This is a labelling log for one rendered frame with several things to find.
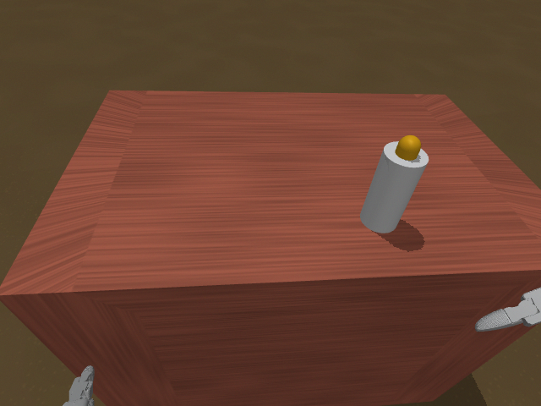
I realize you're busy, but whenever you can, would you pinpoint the left robot hand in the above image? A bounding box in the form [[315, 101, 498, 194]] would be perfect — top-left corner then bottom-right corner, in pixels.
[[63, 365, 95, 406]]

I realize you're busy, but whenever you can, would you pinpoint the bottle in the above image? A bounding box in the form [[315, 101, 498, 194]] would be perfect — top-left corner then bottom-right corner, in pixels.
[[360, 135, 429, 233]]

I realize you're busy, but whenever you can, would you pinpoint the right robot hand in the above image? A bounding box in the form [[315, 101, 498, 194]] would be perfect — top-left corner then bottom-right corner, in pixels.
[[475, 288, 541, 332]]

